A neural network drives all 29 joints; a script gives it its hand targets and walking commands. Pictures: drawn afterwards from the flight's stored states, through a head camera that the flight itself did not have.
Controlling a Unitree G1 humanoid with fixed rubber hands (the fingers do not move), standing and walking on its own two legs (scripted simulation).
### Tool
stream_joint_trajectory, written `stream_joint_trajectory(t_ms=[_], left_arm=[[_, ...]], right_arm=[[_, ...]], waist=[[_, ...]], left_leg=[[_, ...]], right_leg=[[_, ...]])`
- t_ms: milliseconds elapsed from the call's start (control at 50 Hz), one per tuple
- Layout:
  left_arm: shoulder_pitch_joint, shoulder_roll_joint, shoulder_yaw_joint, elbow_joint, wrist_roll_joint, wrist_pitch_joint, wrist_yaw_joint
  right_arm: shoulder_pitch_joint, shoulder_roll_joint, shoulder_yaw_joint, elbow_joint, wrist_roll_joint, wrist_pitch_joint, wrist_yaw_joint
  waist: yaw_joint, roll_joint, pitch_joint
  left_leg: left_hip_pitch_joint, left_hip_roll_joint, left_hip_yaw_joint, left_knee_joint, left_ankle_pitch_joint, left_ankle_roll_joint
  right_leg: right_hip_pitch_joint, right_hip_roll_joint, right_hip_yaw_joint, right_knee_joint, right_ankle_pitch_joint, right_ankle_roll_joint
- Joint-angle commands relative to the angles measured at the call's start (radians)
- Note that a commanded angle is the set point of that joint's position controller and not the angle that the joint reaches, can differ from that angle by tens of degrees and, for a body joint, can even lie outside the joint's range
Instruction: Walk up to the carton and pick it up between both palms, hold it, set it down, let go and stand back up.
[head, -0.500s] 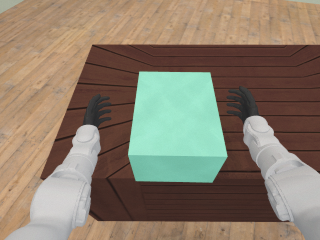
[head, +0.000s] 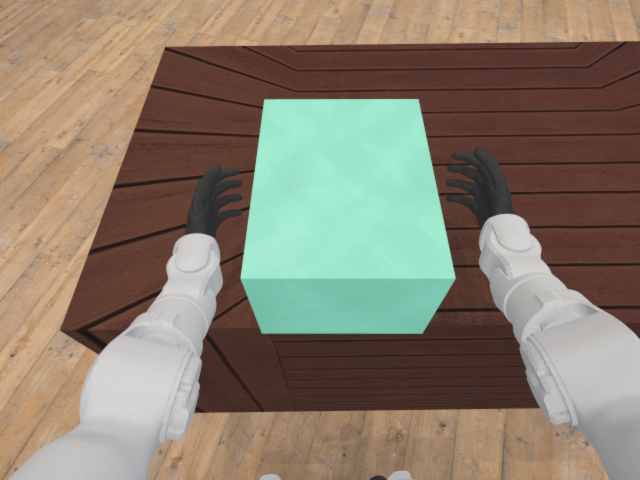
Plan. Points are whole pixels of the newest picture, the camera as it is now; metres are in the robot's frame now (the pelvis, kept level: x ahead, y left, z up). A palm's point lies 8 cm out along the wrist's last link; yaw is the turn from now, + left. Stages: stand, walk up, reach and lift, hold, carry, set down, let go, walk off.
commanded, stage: reach and lift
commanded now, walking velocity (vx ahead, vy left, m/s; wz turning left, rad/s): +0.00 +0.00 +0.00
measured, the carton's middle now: (341, 214) +0.47 -0.01 +0.01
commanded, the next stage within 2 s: none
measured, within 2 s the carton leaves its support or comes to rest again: neither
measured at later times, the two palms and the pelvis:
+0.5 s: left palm (219, 222) +0.44 +0.16 +0.05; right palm (468, 213) +0.43 -0.16 +0.06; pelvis +0.01 +0.00 +0.01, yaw +1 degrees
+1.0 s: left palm (220, 225) +0.43 +0.15 +0.05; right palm (472, 228) +0.41 -0.16 +0.06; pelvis +0.04 +0.01 +0.04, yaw +1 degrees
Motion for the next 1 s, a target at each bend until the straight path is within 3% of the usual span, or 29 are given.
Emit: stream_joint_trajectory(t_ms=[0,40,80,100,120,180,220,260,340,400,440,460,480,500,520,560,620,660,680,740,780,800,820,840,860,880,920,980], left_arm=[[-0.366,0.108,0.073,-0.171,0.070,-0.031,0.008],[-0.371,0.085,0.103,-0.144,0.101,-0.014,0.012],[-0.379,0.080,0.130,-0.163,0.105,-0.028,0.014],[-0.393,0.054,0.133,-0.180,0.107,-0.038,0.019],[-0.398,0.048,0.143,-0.184,0.121,-0.049,0.024],[-0.390,0.025,0.154,-0.166,0.159,-0.054,0.030],[-0.376,0.033,0.174,-0.159,0.173,-0.045,0.028],[-0.384,-0.012,0.180,-0.150,0.177,-0.039,0.030],[-0.372,-0.018,0.210,-0.139,0.200,-0.037,0.025],[-0.379,-0.038,0.216,-0.192,0.213,-0.054,0.031],[-0.360,-0.049,0.234,-0.177,0.237,-0.049,0.027],[-0.351,-0.053,0.243,-0.196,0.256,-0.047,0.022],[-0.352,-0.065,0.248,-0.198,0.270,-0.044,0.020],[-0.353,-0.079,0.258,-0.214,0.287,-0.046,0.015],[-0.343,-0.098,0.273,-0.189,0.293,-0.047,0.011],[-0.368,-0.149,0.275,-0.205,0.346,-0.053,0.005],[-0.380,-0.289,0.282,-0.234,0.397,-0.055,-0.012],[-0.361,-0.457,0.301,-0.212,0.475,-0.060,-0.049],[-0.342,-0.537,0.316,-0.209,0.510,-0.065,-0.070],[-0.287,-0.656,0.332,-0.199,0.607,-0.078,-0.115],[-0.234,-0.657,0.354,-0.169,0.651,-0.069,-0.119],[-0.221,-0.644,0.360,-0.187,0.661,-0.061,-0.121],[-0.216,-0.637,0.367,-0.193,0.674,-0.055,-0.117],[-0.205,-0.659,0.375,-0.212,0.677,-0.049,-0.111],[-0.214,-0.656,0.363,-0.221,0.672,-0.040,-0.107],[-0.185,-0.668,0.354,-0.231,0.682,-0.042,-0.099],[-0.169,-0.680,0.353,-0.242,0.689,-0.039,-0.091],[-0.140,-0.709,0.357,-0.272,0.701,-0.019,-0.096]], right_arm=[[-0.384,-0.120,-0.065,-0.148,-0.062,-0.039,-0.030],[-0.373,-0.108,-0.075,-0.115,-0.076,-0.030,-0.040],[-0.368,-0.066,-0.142,-0.176,-0.131,-0.040,-0.052],[-0.367,-0.048,-0.141,-0.172,-0.154,-0.052,-0.054],[-0.369,-0.029,-0.158,-0.178,-0.163,-0.054,-0.059],[-0.355,-0.015,-0.174,-0.159,-0.199,-0.049,-0.072],[-0.330,-0.008,-0.178,-0.146,-0.210,-0.043,-0.081],[-0.346,0.035,-0.208,-0.143,-0.224,-0.033,-0.089],[-0.350,0.049,-0.223,-0.177,-0.254,-0.025,-0.093],[-0.343,0.069,-0.230,-0.231,-0.266,-0.053,-0.095],[-0.332,0.086,-0.230,-0.202,-0.281,-0.047,-0.094],[-0.320,0.101,-0.239,-0.192,-0.294,-0.044,-0.089],[-0.301,0.103,-0.256,-0.184,-0.313,-0.051,-0.083],[-0.313,0.123,-0.265,-0.195,-0.336,-0.057,-0.079],[-0.305,0.151,-0.288,-0.199,-0.360,-0.054,-0.076],[-0.318,0.186,-0.321,-0.191,-0.429,-0.060,-0.066],[-0.322,0.338,-0.358,-0.217,-0.508,-0.071,-0.021],[-0.304,0.510,-0.397,-0.248,-0.630,-0.082,0.018],[-0.284,0.588,-0.410,-0.271,-0.686,-0.091,0.042],[-0.198,0.754,-0.420,-0.299,-0.821,-0.106,0.082],[-0.160,0.760,-0.437,-0.273,-0.861,-0.101,0.097],[-0.142,0.772,-0.453,-0.274,-0.875,-0.092,0.099],[-0.132,0.781,-0.462,-0.293,-0.884,-0.093,0.101],[-0.126,0.786,-0.465,-0.290,-0.897,-0.091,0.104],[-0.122,0.777,-0.465,-0.308,-0.894,-0.093,0.102],[-0.101,0.785,-0.452,-0.315,-0.899,-0.098,0.102],[-0.111,0.812,-0.440,-0.345,-0.892,-0.106,0.096],[-0.082,0.806,-0.435,-0.319,-0.896,-0.099,0.098]], waist=[[0.000,0.009,-0.564],[-0.010,-0.007,-0.500],[0.006,-0.004,-0.534],[-0.006,-0.007,-0.575],[-0.008,0.019,-0.568],[-0.048,0.023,-0.530],[-0.014,0.024,-0.504],[-0.043,0.017,-0.466],[-0.026,-0.002,-0.456],[-0.021,0.053,-0.552],[-0.023,0.034,-0.501],[-0.020,0.053,-0.477],[-0.033,0.041,-0.454],[-0.010,0.027,-0.479],[-0.022,0.011,-0.429],[-0.028,0.036,-0.402],[-0.010,0.052,-0.418],[-0.040,0.041,-0.406],[-0.032,0.017,-0.406],[-0.021,0.052,-0.350],[-0.030,0.045,-0.272],[-0.012,0.018,-0.239],[-0.025,0.022,-0.219],[-0.006,0.025,-0.219],[-0.023,0.006,-0.212],[-0.012,0.015,-0.240],[-0.019,0.019,-0.259],[-0.007,0.012,-0.230]], left_leg=[[0.399,-0.065,0.013,-0.031,0.240,-0.018],[0.417,-0.059,0.004,-0.048,0.226,-0.016],[0.426,-0.067,0.017,-0.049,0.236,-0.016],[0.421,-0.062,0.018,-0.037,0.269,-0.035],[0.413,-0.063,0.027,-0.030,0.269,-0.028],[0.403,-0.065,0.014,-0.041,0.251,-0.021],[0.425,-0.057,0.013,-0.048,0.251,-0.022],[0.456,-0.056,0.012,-0.058,0.252,-0.033],[0.451,-0.057,0.013,-0.066,0.287,-0.024],[0.510,-0.061,0.025,-0.045,0.408,-0.041],[0.517,-0.060,0.019,-0.050,0.430,-0.041],[0.521,-0.057,0.026,-0.046,0.402,-0.034],[0.546,-0.056,0.021,-0.069,0.409,-0.045],[0.555,-0.049,0.024,-0.070,0.403,-0.041],[0.514,-0.054,0.025,-0.090,0.348,-0.036],[0.545,-0.051,0.025,-0.106,0.354,-0.042],[0.623,-0.046,0.028,-0.130,0.365,-0.040],[0.658,-0.047,0.035,-0.162,0.403,-0.036],[0.675,-0.043,0.039,-0.168,0.423,-0.034],[0.638,-0.049,0.058,-0.226,0.439,-0.032],[0.632,-0.035,0.052,-0.264,0.403,-0.039],[0.615,-0.032,0.053,-0.290,0.371,-0.026],[0.616,-0.037,0.051,-0.301,0.374,-0.020],[0.632,-0.040,0.066,-0.305,0.390,-0.030],[0.661,-0.032,0.049,-0.297,0.418,-0.028],[0.687,-0.031,0.064,-0.305,0.454,-0.033],[0.683,-0.039,0.048,-0.296,0.498,-0.026],[0.705,-0.034,0.048,-0.315,0.483,-0.029]], right_leg=[[0.296,0.010,-0.010,-0.071,0.254,0.049],[0.305,0.006,-0.001,-0.078,0.229,0.043],[0.314,0.009,-0.020,-0.091,0.232,0.043],[0.324,0.011,-0.012,-0.086,0.261,0.044],[0.309,0.006,-0.005,-0.077,0.276,0.037],[0.360,0.010,-0.013,-0.084,0.282,0.039],[0.367,0.010,-0.008,-0.082,0.277,0.044],[0.348,0.010,-0.016,-0.112,0.250,0.032],[0.371,0.010,-0.008,-0.111,0.288,0.035],[0.407,0.005,-0.018,-0.105,0.405,0.032],[0.427,0.016,-0.020,-0.106,0.430,0.041],[0.408,0.009,-0.014,-0.123,0.374,0.029],[0.422,0.012,-0.023,-0.132,0.365,0.029],[0.427,0.014,-0.011,-0.132,0.367,0.030],[0.423,0.011,-0.019,-0.155,0.333,0.033],[0.433,0.006,-0.038,-0.158,0.324,0.020],[0.430,0.007,-0.048,-0.200,0.276,0.004],[0.495,0.006,-0.059,-0.236,0.352,0.001],[0.536,0.004,-0.055,-0.231,0.409,0.005],[0.657,-0.011,-0.048,-0.255,0.523,0.019],[0.699,-0.014,-0.057,-0.270,0.524,0.025],[0.719,-0.010,-0.051,-0.287,0.478,0.028],[0.732,-0.012,-0.058,-0.302,0.488,0.022],[0.737,-0.008,-0.053,-0.304,0.487,0.022],[0.743,-0.004,-0.063,-0.301,0.505,0.025],[0.737,0.003,-0.060,-0.309,0.552,0.027],[0.787,-0.006,-0.047,-0.295,0.613,0.024],[0.775,0.005,-0.046,-0.318,0.593,0.030]])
